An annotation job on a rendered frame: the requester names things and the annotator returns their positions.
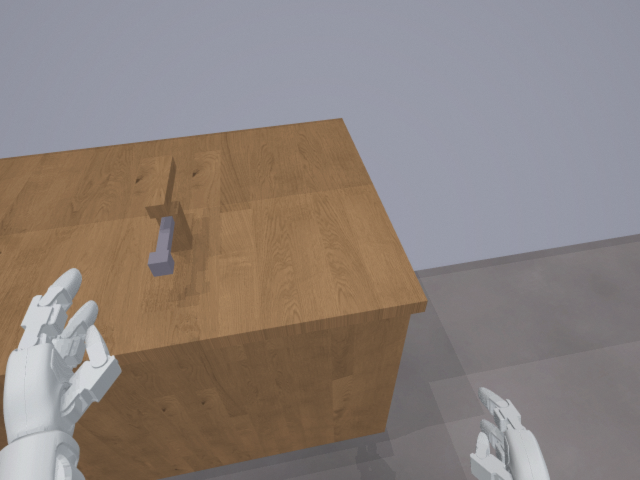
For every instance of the counter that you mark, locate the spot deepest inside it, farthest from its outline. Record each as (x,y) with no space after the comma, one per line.
(282,326)

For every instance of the right robot hand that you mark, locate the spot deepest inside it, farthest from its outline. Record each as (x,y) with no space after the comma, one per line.
(518,452)

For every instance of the robot left forearm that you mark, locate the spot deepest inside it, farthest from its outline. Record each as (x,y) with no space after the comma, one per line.
(45,455)

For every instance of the tap lever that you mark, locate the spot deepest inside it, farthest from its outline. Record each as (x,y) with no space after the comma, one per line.
(161,262)

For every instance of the left robot hand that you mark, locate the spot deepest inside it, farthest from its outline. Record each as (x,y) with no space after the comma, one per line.
(39,371)

